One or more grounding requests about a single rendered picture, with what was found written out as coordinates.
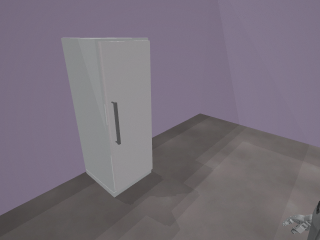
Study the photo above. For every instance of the robot torso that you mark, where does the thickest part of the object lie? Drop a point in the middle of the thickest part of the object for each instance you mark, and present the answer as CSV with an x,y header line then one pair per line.
x,y
314,232

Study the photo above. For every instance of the handle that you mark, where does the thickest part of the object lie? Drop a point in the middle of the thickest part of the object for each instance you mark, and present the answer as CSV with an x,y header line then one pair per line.
x,y
116,116

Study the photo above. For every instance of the fridge door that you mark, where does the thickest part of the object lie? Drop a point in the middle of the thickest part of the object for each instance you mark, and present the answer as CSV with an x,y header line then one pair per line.
x,y
126,79

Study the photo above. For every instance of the robot right hand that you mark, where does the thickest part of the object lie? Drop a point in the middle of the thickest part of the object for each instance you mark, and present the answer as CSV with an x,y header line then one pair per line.
x,y
299,219

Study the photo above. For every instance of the right robot forearm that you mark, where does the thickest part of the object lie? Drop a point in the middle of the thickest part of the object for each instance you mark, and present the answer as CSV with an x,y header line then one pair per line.
x,y
308,219

